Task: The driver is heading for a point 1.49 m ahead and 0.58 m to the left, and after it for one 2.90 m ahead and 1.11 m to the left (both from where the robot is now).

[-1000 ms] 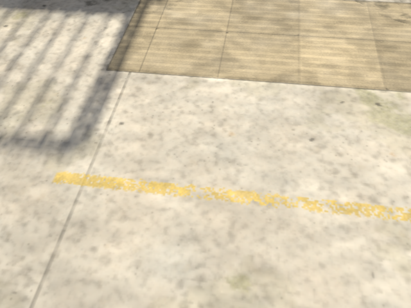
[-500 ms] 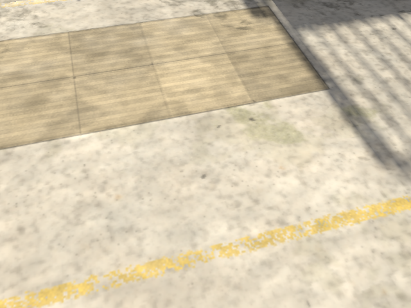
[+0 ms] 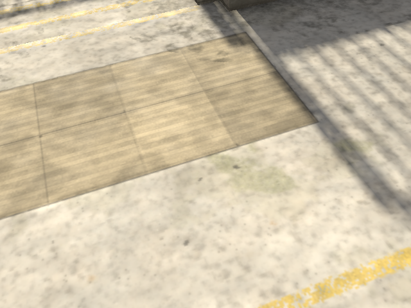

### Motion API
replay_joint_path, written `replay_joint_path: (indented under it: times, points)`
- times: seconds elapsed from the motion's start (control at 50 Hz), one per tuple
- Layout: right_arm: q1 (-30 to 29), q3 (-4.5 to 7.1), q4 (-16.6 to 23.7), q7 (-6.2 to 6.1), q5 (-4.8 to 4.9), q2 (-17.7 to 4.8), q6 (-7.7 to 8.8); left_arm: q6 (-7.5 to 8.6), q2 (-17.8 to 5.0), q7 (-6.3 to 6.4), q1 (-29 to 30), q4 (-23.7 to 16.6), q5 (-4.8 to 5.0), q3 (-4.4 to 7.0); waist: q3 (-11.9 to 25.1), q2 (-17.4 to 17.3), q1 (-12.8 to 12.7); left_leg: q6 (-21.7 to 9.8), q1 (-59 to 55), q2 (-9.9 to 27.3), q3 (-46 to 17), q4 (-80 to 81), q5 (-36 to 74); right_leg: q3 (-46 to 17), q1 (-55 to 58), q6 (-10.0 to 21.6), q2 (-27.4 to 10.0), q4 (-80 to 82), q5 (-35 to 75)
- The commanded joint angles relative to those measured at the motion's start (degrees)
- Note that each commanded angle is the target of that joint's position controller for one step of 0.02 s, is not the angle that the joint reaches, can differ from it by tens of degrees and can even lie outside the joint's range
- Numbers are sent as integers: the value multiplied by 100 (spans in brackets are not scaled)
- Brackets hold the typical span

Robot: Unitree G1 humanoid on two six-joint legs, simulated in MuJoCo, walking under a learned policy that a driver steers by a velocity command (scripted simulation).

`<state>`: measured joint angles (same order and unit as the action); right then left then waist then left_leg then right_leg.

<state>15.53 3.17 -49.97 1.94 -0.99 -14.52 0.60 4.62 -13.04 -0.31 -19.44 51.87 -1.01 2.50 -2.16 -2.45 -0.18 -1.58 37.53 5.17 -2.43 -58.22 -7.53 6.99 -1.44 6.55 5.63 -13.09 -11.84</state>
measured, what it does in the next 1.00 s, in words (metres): walks ahead, turning left: left foot, then right foot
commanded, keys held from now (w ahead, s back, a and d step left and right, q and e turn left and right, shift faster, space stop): w+q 0.96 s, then q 0.04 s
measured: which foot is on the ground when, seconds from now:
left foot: up 0.00-0.26, down 0.28-0.78, up 0.80-1.00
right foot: down 0.00-0.28, up 0.30-0.76, down 0.78-1.00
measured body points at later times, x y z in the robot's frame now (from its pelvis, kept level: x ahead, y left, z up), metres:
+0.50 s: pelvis +0.27 +0.06 +0.00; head +0.29 +0.07 +0.45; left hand +0.33 +0.34 -0.12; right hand +0.37 -0.20 -0.13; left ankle +0.24 +0.09 -0.75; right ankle +0.36 -0.10 -0.67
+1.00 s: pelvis +0.54 +0.10 +0.00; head +0.57 +0.10 +0.45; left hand +0.46 +0.37 -0.11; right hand +0.79 -0.07 -0.12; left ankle +0.47 +0.20 -0.66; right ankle +0.60 +0.02 -0.75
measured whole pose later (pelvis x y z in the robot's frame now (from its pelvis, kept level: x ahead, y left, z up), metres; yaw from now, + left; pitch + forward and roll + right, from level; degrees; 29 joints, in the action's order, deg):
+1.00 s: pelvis +0.54 +0.10 +0.00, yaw +35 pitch +1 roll -1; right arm 13.7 3.9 -43.7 2.5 -1.9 -18.4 0.0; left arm 4.9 -14.9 0.2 -16.3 45.4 -1.3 1.9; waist -1.8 -3.4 -0.3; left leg -2.7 31.7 0.6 -2.0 -64.5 -16.6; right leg 6.6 -10.8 2.0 0.3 -20.6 -10.7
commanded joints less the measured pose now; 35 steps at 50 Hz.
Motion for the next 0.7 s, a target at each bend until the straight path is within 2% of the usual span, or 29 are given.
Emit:
replay_joint_path:
  times: [0.02, 0.08, 0.14, 0.2, 0.22, 0.24, 0.26, 0.28, 0.3, 0.32, 0.34, 0.36, 0.38, 0.4, 0.42, 0.46, 0.54, 0.62, 0.66, 0.7]
  points:
    - [-257, 55, 311, 18, -8, -265, 51, 139, -579, 44, -47, -190, 16, 85, -296, 549, -23, -10, 249, -81, 50, 538, 680, -387, -159, 31, -1560, 656, 2359]
    - [-745, -26, 468, 59, -44, -147, 75, 151, -559, 112, -255, -47, 11, 44, -392, 553, -152, -67, 218, -148, 433, 1288, 935, -82, 179, -25, -1620, 614, 2892]
    - [-1193, -96, 680, 101, -68, -68, 95, 110, -600, 197, -588, 160, -8, 21, -469, 528, -276, -251, 171, -283, 834, 1923, 713, 150, 740, -70, -1755, 331, 3761]
    - [-875, -61, 667, 65, -69, -174, 80, 58, -849, 283, -526, 227, -36, 48, -119, 761, -23, -601, -612, -757, 1224, 2170, -69, 401, 1093, -185, -1870, -640, 6143]
    - [-508, -22, 577, 41, -80, -260, 76, 21, -953, 313, -443, 217, -52, 73, 89, 863, 161, -743, -1011, -922, 1277, 2182, -390, 457, 1110, -196, -1924, -1223, 6732]
    - [46, 50, 425, 18, -92, -409, 94, -27, -1051, 314, -335, 172, -76, 104, 400, 884, 419, -906, -1642, -1044, 1208, 2316, -631, 471, 943, -165, -1968, -2100, 6737]
    - [803, 155, 203, -15, -142, -597, 143, -58, -1116, 285, -165, 84, -56, 122, 782, 731, 827, -1118, -2709, -1076, 950, 2853, -551, 531, 381, -153, -1871, -3365, 5828]
    - [1457, 334, 90, -98, -185, -1113, 142, -20, -962, 232, -50, -121, -23, 82, 1263, 57, 1124, -1550, -3965, -15, -468, 3182, -893, 631, -849, -232, -1477, -5296, 3317]
    - [1040, 457, 211, -122, -98, -1599, 83, 47, -450, 90, -241, -506, 48, 11, 1557, -1304, 493, -2583, -5499, 1435, -3789, 3777, -271, -30, -3507, -533, -63, -7284, -1853]
    - [919, 450, 206, -118, 98, -1432, 49, 125, -766, 56, 320, -589, -71, 27, 1278, -106, 706, -2535, -5250, 1356, -3606, 4137, -474, -1070, -4201, -443, -474, -7346, -1413]
    - [595, 372, 236, -152, 92, -1152, 47, 205, -754, 19, 539, -720, 13, 13, 614, 157, 506, -2280, -4488, 1269, -2933, 4316, -355, -1089, -4244, -440, -762, -6896, -886]
    - [373, 283, 222, -154, 63, -818, 51, 226, -770, 24, 452, -679, 35, 26, 127, 596, 197, -1962, -3688, 1014, -2402, 4480, 186, -1004, -3924, -474, -952, -6289, -665]
    - [203, 235, 238, -174, 79, -691, 96, 133, -726, 33, 443, -688, -51, 23, -48, 632, 7, -1760, -3187, 709, -1956, 4529, 666, -1005, -3608, -572, -1074, -5884, -639]
    - [92, 199, 271, -188, 93, -636, 148, 1, -647, 18, 292, -657, -145, -8, -14, 507, -123, -1656, -2874, 461, -1593, 4601, 959, -974, -3267, -674, -1122, -5618, -596]
    - [137, 198, 265, -176, 106, -680, 215, -108, -596, 0, 249, -673, -188, -16, 35, 390, -165, -1627, -2721, 333, -1414, 4611, 1310, -899, -3131, -752, -1117, -5422, -587]
    - [295, 242, 226, -159, 112, -875, 297, -223, -538, -27, 428, -803, -193, -34, 50, 243, -168, -1579, -2584, 132, -1180, 4647, 1752, -749, -3175, -889, -1114, -4943, -338]
    - [714, 267, 200, -157, 120, -936, 274, -248, -533, -59, 1417, -1184, -152, -61, -44, -28, 187, -1265, -2832, -97, -1151, 4593, 1804, -640, -3552, -1031, -1068, -3689, 590]
    - [1104, 291, 201, -193, 77, -998, 231, -204, -552, -93, 2137, -1451, -99, -109, 34, -153, 523, -1151, -3472, -46, -1397, 4295, 2021, -672, -3680, -986, -864, -2794, 1028]
    - [1169, 302, 237, -219, 29, -1047, 220, -154, -601, -97, 2372, -1574, -75, -126, 30, -179, 594, -1135, -3717, 60, -1581, 4089, 2228, -704, -3614, -911, -751, -2439, 967]
    - [1002, 324, 332, -266, -1, -1135, 228, -98, -729, -89, 2230, -1607, -57, -106, 57, -238, 439, -1003, -3751, 175, -1800, 3862, 2343, -833, -3130, -783, -674, -2012, 766]
Velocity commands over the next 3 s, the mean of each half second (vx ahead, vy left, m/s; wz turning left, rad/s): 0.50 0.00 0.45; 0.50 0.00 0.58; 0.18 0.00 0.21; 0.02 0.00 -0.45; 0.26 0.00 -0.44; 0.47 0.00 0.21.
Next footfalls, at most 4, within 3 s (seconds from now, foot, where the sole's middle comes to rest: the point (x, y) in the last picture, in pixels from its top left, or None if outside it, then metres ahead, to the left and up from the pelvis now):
0.28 left None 0.28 0.10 -0.78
0.78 right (214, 267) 0.63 0.03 -0.78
1.24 left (128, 258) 0.67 0.33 -0.78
1.70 right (188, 249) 0.71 0.13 -0.78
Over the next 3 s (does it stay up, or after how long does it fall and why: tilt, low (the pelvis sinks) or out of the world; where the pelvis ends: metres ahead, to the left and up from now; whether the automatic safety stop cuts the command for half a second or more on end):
stays up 0.96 0.21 0.00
